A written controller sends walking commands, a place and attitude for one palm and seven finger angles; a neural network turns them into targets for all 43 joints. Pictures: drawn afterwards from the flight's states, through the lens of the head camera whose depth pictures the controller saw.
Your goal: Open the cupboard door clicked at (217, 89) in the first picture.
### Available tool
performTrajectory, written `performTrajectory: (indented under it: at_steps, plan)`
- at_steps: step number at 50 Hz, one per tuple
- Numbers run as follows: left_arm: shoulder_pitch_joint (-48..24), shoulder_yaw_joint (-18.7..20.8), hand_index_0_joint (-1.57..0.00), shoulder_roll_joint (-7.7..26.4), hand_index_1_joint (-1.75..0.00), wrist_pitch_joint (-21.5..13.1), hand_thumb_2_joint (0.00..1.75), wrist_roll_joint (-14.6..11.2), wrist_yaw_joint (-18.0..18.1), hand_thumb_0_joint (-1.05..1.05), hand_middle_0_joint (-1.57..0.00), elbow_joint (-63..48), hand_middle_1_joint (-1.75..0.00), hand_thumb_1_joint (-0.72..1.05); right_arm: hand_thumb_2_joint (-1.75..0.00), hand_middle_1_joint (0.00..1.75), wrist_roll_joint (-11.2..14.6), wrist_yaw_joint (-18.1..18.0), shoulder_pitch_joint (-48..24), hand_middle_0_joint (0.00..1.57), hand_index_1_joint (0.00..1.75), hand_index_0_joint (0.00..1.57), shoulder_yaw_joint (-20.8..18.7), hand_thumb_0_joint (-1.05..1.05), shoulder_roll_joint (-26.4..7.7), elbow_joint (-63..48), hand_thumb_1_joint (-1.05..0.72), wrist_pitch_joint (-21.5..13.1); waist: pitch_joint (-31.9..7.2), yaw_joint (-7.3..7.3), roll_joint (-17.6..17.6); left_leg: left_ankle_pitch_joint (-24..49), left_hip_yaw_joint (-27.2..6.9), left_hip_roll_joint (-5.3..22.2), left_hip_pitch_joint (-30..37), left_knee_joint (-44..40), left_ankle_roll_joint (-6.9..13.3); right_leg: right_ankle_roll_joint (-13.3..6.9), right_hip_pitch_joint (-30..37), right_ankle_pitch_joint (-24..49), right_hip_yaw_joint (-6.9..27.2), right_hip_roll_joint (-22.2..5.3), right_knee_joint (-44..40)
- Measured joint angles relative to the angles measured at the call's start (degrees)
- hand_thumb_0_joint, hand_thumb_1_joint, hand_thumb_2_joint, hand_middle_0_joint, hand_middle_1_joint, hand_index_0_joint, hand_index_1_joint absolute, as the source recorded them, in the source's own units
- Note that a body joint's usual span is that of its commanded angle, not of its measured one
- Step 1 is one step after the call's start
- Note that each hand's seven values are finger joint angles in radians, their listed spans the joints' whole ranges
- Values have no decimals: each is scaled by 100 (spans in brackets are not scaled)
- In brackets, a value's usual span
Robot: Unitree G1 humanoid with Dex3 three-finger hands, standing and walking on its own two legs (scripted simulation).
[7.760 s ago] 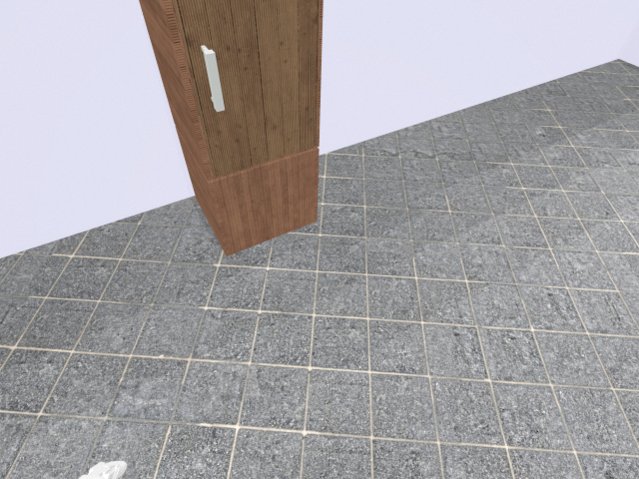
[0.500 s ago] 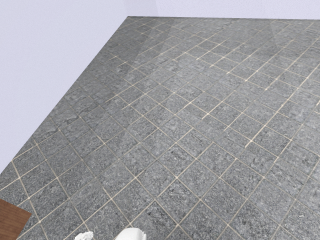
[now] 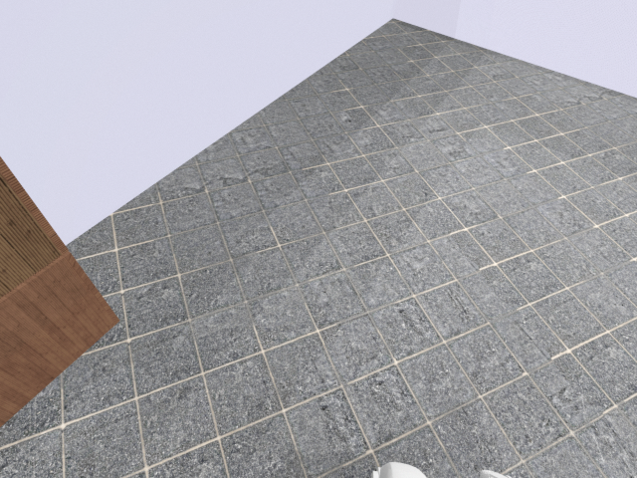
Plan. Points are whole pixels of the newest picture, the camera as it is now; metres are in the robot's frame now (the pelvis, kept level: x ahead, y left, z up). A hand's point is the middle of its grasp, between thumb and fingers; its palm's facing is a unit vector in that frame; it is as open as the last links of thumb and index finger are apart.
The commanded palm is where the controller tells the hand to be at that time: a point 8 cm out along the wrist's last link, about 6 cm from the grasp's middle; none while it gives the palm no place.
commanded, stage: turn to face it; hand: left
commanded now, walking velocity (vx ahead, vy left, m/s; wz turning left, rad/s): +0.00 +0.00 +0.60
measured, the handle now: out of the picture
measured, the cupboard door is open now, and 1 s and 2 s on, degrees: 0 0 0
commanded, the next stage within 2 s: take the last steps up to it in 1.56 s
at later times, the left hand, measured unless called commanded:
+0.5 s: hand out of the picture +0.01 +0.14 -0.13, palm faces +0.31 -0.90 -0.31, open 7.4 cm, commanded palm none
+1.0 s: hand out of the picture -0.16 +0.17 -0.17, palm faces +0.63 -0.72 -0.27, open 7.4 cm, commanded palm none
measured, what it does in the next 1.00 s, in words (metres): steps on the spot, turning left: right foot, then left foot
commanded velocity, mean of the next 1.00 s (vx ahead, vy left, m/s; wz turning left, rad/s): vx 0.00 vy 0.00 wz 0.60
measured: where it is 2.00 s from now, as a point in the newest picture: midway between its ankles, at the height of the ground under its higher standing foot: outside the picture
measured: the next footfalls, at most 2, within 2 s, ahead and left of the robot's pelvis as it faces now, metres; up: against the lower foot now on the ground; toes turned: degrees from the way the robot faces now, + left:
right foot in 0.28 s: +0.05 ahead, -0.15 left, +0.00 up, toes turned +8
left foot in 0.78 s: -0.07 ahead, +0.08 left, +0.00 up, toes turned +36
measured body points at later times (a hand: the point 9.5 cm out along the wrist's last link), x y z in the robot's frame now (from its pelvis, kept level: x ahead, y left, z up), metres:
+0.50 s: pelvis -0.02 -0.08 +0.00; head +0.00 -0.12 +0.45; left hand +0.00 +0.19 -0.11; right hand +0.09 -0.33 -0.16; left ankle -0.07 +0.08 -0.64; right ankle +0.01 -0.16 -0.74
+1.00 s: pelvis -0.07 -0.05 +0.00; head -0.06 -0.02 +0.45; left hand -0.19 +0.21 -0.15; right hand +0.18 -0.18 -0.12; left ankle -0.11 +0.05 -0.74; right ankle +0.02 -0.17 -0.66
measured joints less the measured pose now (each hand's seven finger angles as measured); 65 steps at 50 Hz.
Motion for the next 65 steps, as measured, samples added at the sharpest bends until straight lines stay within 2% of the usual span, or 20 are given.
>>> performTrajectory:
  at_steps: [10,13,15,18,21,24,27,32,36,39,40,41,43,45,48,55,58,60,62,65]
  plan:
    - [-410,-90,-20,-196,-30,-54,90,-62,56,0,-19,-280,-30,90,-90,30,-47,31,379,21,30,21,-75,1,55,128,-91,97,-74,-288,250,221,-636,-201,-230,-21,-164,-41,639,-364,162,362,-1711]
    - [-467,-149,-20,-297,-30,-136,90,-96,59,0,-20,-390,-30,90,-90,30,-40,35,478,21,30,21,-138,1,-16,171,-91,159,-79,-345,373,212,-847,-270,-421,169,-300,-115,1072,-42,119,516,-2679]
    - [-458,-188,-20,-396,-30,-229,90,-68,70,0,-20,-429,-30,90,-90,30,-4,33,527,20,30,21,-209,1,-97,212,-91,205,-56,-337,520,-176,-960,-288,-639,611,-396,-418,1294,433,-16,579,-3189]
    - [-320,-281,-20,-522,-30,-237,90,-35,90,0,-20,-442,-30,90,-90,29,-32,54,624,20,30,21,-295,1,-194,297,-91,297,-95,-337,550,-1192,-638,-316,-1169,2238,-481,-693,1427,413,-259,421,-3236]
    - [-157,-300,-20,-590,-30,-217,90,-37,102,0,-20,-372,-30,90,-90,29,-62,113,665,20,30,20,-345,1,-285,340,-91,341,-120,-330,501,-1009,-321,-108,-1474,3517,-589,-721,1638,501,-434,265,-3504]
    - [-59,-318,-20,-618,-30,-240,90,-32,98,0,-20,-295,-30,90,-90,29,-57,139,677,20,30,20,-366,1,-340,355,-91,347,-87,-346,459,-762,-228,135,-1521,3976,-706,-728,1753,564,-666,144,-3640]
    - [28,-323,-20,-631,-30,-268,90,-20,95,0,-20,-248,-30,90,-90,29,-56,144,642,20,30,20,-361,1,-361,408,-91,387,-46,-300,406,-758,-188,323,-1396,3856,-792,-732,1795,563,-904,38,-3665]
    - [175,-299,-20,-570,-30,-271,90,25,76,0,-20,-155,-30,90,-90,29,-34,147,399,20,30,20,-308,1,-345,445,-91,424,55,-144,285,-1080,28,477,-1010,2996,-815,-684,1740,513,-1260,-155,-3549]
    - [270,-225,-20,-408,-30,-228,90,53,62,0,-20,-52,-30,90,-90,29,7,136,119,20,30,20,-229,1,-291,335,-91,329,125,3,140,-1304,324,460,-582,1961,-729,-586,1593,415,-1513,-346,-3281]
    - [376,-145,-20,-247,-30,-177,90,19,47,0,-20,12,-30,90,-90,29,16,137,-11,20,30,20,-170,1,-282,161,-91,184,79,62,67,-670,479,395,-81,753,-606,-443,1384,197,-1707,-521,-2795]
    - [390,-107,-20,-174,-30,-135,90,-9,38,0,-20,39,-30,90,-90,29,7,130,-64,20,30,20,-173,1,-257,121,-91,111,70,58,8,-451,460,324,-102,662,-299,-339,1205,-39,-1594,-567,-2413]
    - [363,-76,-20,-90,-30,-62,90,-18,46,0,-20,82,-30,90,-90,29,7,115,-123,20,30,20,-158,1,-204,95,-91,58,98,75,-81,-471,434,262,-175,794,-166,-251,990,-497,-1286,-525,-1920]
    - [317,-29,-20,20,-30,68,90,-9,63,0,-20,139,-30,90,-90,29,-4,95,-156,20,30,20,-93,1,-124,44,-91,-2,98,111,-145,-563,358,230,-187,851,-122,-175,585,-941,-784,-311,-950]
    - [255,1,-20,54,-30,112,90,-5,53,1,-20,178,-30,90,-90,29,-16,48,-121,20,30,20,-54,0,-74,16,-91,-7,37,85,-110,-482,222,212,-122,660,-152,-117,295,-767,-508,-144,-327]
    - [135,-6,-20,38,-30,65,90,-9,4,1,-19,104,-30,90,-90,29,-21,13,-77,20,30,21,-16,0,-51,20,-91,24,-2,51,-23,-219,20,140,-17,302,-158,-68,86,-324,-232,-31,-77]
    - [-120,-72,-20,-97,-30,-15,90,-33,18,0,-19,-145,-30,90,-90,29,-40,40,59,20,30,21,-31,0,-18,38,-91,89,-57,-91,174,79,-394,-26,-94,30,-194,-30,374,-293,45,179,-1152]
    - [-208,-114,-20,-178,-30,-81,90,-63,32,0,-20,-247,-30,90,-90,30,-50,49,136,20,30,21,-72,1,-33,59,-91,134,-54,-177,290,81,-595,-77,-258,168,-285,-72,761,-254,36,342,-2031]
    - [-212,-150,-20,-219,-30,-173,90,-76,33,0,-20,-338,-30,90,-90,30,-32,54,212,21,30,21,-111,1,-56,72,-91,166,-76,-199,340,19,-722,-148,-436,393,-375,-107,1174,147,-20,417,-2952]
    - [-222,-203,-20,-349,-30,-267,90,-30,53,0,-20,-363,-30,90,-90,30,-1,48,259,20,30,21,-185,1,-146,124,-91,211,-40,-201,539,-642,-796,-135,-723,1066,-413,-446,1244,386,-201,483,-3086]
    - [-112,-279,-20,-500,-30,-290,90,-14,71,0,-20,-376,-30,90,-90,29,-29,63,355,20,30,21,-264,1,-240,214,-91,303,-48,-201,573,-1342,-527,-205,-1220,2735,-477,-626,1376,379,-407,306,-3139]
